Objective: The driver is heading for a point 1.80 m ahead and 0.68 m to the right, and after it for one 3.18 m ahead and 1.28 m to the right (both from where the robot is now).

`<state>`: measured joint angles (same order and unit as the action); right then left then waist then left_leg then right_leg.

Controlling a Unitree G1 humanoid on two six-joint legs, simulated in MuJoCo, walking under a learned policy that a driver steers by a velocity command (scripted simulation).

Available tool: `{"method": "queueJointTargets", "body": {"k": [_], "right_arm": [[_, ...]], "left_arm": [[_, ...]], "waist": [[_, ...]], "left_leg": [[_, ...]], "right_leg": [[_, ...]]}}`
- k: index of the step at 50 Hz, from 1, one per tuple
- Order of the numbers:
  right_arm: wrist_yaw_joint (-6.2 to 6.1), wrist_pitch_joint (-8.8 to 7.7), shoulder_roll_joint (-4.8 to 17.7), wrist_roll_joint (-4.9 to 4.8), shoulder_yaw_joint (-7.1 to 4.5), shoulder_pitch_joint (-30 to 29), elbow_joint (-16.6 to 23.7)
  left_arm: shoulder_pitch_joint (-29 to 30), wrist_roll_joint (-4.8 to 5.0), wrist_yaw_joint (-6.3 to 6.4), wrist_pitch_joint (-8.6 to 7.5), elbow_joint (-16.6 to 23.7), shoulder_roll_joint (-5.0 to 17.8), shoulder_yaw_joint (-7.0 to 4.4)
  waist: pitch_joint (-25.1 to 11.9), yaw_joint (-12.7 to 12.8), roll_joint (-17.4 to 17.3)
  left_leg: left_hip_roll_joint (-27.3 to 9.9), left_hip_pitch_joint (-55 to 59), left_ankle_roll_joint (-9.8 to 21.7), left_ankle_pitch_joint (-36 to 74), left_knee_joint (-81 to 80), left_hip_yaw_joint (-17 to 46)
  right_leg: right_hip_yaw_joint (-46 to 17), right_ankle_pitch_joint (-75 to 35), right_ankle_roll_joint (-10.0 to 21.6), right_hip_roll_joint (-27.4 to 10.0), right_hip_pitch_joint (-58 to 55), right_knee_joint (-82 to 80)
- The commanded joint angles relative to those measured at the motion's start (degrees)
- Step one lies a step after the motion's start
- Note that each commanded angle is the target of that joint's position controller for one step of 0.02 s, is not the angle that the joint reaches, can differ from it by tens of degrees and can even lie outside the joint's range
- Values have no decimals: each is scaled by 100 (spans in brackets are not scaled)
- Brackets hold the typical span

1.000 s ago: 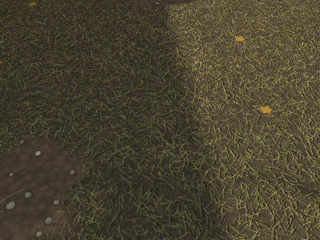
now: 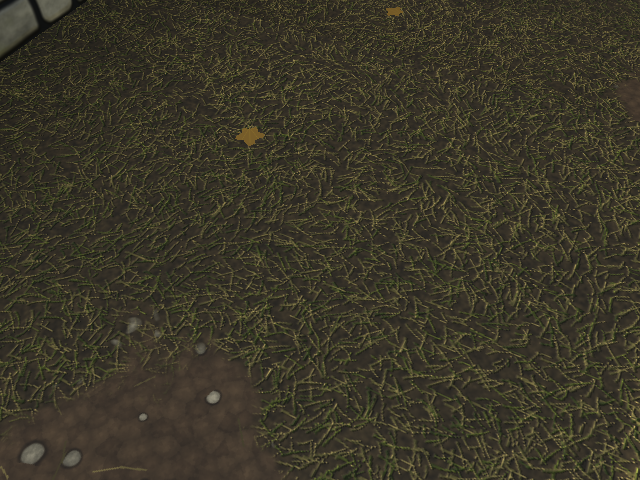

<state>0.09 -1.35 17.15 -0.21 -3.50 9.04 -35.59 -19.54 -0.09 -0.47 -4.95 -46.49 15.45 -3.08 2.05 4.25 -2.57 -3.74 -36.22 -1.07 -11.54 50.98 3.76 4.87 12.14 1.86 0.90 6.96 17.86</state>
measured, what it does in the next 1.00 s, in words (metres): walks ahead, turning right: left foot, then right foot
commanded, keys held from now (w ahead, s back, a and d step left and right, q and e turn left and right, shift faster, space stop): e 0.94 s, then w+e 0.06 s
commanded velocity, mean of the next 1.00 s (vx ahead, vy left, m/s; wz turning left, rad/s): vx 0.08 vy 0.00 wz -0.43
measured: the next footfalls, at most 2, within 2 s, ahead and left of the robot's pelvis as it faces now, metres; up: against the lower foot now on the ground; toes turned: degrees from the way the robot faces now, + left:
left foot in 0.14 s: +0.23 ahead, +0.13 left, +0.00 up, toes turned -4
right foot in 0.52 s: +0.14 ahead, -0.12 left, +0.00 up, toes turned -17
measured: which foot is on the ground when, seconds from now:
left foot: up 0.00-0.12, down 0.14-0.52, up 0.54-1.00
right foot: down 0.00-0.16, up 0.18-0.50, down 0.52-1.00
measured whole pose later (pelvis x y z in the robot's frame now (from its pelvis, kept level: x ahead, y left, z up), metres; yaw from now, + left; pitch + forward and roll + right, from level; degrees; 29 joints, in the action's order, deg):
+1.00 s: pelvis +0.12 -0.01 -0.01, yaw -31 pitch +2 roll +2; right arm -0.7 -0.7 16.6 -1.0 -4.7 5.4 -44.1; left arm -10.3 1.0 1.7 2.8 -35.9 17.9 -4.1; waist 1.4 1.3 0.8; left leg 2.9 -18.4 -3.4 -18.8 34.0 5.5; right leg -12.3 11.6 2.4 6.4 18.7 29.1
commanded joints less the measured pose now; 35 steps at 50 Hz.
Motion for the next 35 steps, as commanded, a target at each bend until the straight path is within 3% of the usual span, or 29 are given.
{"method": "queueJointTargets", "body": {"k": [1,4,6,7,8,9,10,11,12,13,15,19,22,25,26,27,28,29,30,31,32,35], "right_arm": [[77,-164,2,35,56,-210,324],[117,-228,177,24,-3,-502,399],[86,-272,375,79,-105,-77,241],[23,-283,649,150,-195,206,172],[-76,-249,1118,313,-289,679,201],[-100,-121,1109,325,-270,726,240],[-77,-17,800,200,-213,777,246],[-68,20,638,100,-161,487,222],[-77,33,482,45,-113,148,195],[-77,45,423,41,-96,-166,181],[-81,35,492,161,-139,-570,119],[-168,-1,544,132,-191,-745,-43],[-204,56,727,58,-254,-649,-196],[-207,138,771,-95,-277,-693,-334],[-204,173,591,-111,-247,-476,-458],[-183,218,277,44,-179,-187,-487],[-232,213,355,126,-188,-619,-177],[-271,216,550,97,-252,-947,-142],[-292,232,600,23,-294,-842,-194],[-338,252,611,49,-332,-637,-361],[-369,263,653,98,-357,-553,-434],[-325,203,509,37,-338,-413,-489]], "left_arm": [[398,116,18,-1,277,1002,-200],[163,176,40,111,89,1126,-223],[335,228,65,146,95,1086,-209],[255,186,64,117,107,925,-160],[209,10,52,60,308,590,-33],[-552,44,50,94,215,262,103],[-513,156,54,201,97,842,-63],[-170,221,84,309,198,963,-138],[-29,188,153,434,197,885,-152],[-7,136,223,577,205,868,-184],[-154,99,298,778,247,667,-177],[229,42,229,828,540,500,-140],[433,47,99,831,731,628,-164],[160,25,7,834,692,700,-245],[49,-24,22,828,660,832,-309],[51,-32,124,806,784,1421,-450],[241,-162,123,729,1026,1894,-494],[223,-272,78,595,1039,1662,-444],[457,-213,75,493,1045,1500,-397],[782,-77,102,470,1094,1321,-364],[970,21,140,478,1143,1161,-303],[882,13,237,510,1211,1011,-236]], "waist": [[-279,-197,753],[-387,-171,837],[-584,-503,802],[-817,-608,668],[-1544,-701,-114],[-2368,-581,-1223],[-2429,-759,-768],[-1819,-668,-612],[-1381,-534,-432],[-1051,-399,-484],[-728,-156,-682],[-733,-211,-630],[-839,-282,-609],[-788,-81,-430],[-613,-93,-42],[-356,-296,1587],[-175,-200,2289],[-377,4,1640],[-337,-187,1375],[-384,-356,1024],[-432,-412,1044],[-766,-454,967]], "left_leg": [[191,764,-58,885,-1151,-324],[378,1095,56,1004,-1918,-222],[466,1991,276,1623,-2698,-261],[209,2802,464,2634,-2859,-127],[-1004,4322,948,5294,-2205,835],[-2318,5322,1947,6124,-2074,1991],[-2118,4879,1972,5027,-2298,1915],[-1816,4429,1787,3960,-2539,1501],[-1568,3855,1608,2973,-2819,1203],[-1438,3165,1503,2192,-3112,951],[-1227,2055,1459,1511,-3527,402],[-1273,1877,1439,1286,-3582,-145],[-1488,2135,1394,1204,-3453,-176],[-1355,2046,962,539,-2885,-461],[-1083,1738,581,-101,-2277,-745],[-349,754,-61,-1318,-636,-1427],[459,-310,-308,-2712,643,-852],[380,-360,-203,-2564,1360,-192],[283,-383,-94,-2006,1490,-14],[205,-385,-86,-1529,1434,47],[204,-324,-131,-1238,1430,54],[371,-9,-257,-777,1423,51]], "right_leg": [[-655,-3641,886,-1134,132,-351],[-963,-3437,760,-1227,-252,94],[-1091,-3118,524,-1093,-154,666],[-998,-2758,291,-800,176,1194],[-768,-780,-37,-371,1254,2492],[-708,2879,-356,70,2395,4084],[-1054,3056,-451,-92,2544,4783],[-928,2763,-503,-225,2944,5071],[-854,2404,-594,-367,3026,5026],[-851,2079,-695,-460,2797,4918],[-617,1570,-797,-418,2097,4749],[-510,909,-611,-547,1617,3633],[-403,739,-420,-548,1326,2992],[-106,164,-73,-286,615,1780],[-326,-177,132,-238,339,1229],[-2067,-1511,619,-1360,5,281],[-3612,-2047,1681,-2343,270,-118],[-3468,-1477,1771,-2176,398,-235],[-3020,-1125,1444,-1861,392,-167],[-2703,-855,1112,-1592,317,-58],[-2528,-1082,979,-1487,308,11],[-2288,-1799,971,-1246,90,160]]}}
Keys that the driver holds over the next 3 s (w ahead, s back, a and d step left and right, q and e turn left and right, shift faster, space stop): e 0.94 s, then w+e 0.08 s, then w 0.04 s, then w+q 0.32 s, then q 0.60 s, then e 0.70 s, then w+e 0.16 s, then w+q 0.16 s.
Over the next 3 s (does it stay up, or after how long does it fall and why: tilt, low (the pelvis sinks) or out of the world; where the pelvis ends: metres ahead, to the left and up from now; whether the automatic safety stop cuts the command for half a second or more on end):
stays up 0.39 -0.23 0.00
